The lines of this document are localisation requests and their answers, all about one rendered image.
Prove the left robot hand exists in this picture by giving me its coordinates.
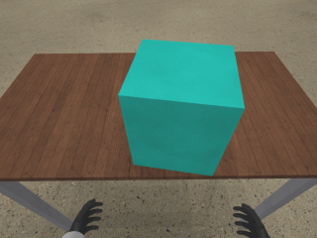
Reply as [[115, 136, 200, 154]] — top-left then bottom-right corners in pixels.
[[68, 198, 103, 235]]

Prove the right robot hand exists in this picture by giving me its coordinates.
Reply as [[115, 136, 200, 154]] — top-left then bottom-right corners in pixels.
[[233, 203, 269, 238]]

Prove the carton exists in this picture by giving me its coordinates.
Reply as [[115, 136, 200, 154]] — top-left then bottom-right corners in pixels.
[[118, 39, 245, 177]]

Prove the table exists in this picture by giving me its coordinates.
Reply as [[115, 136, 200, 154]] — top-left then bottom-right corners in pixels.
[[0, 52, 317, 231]]

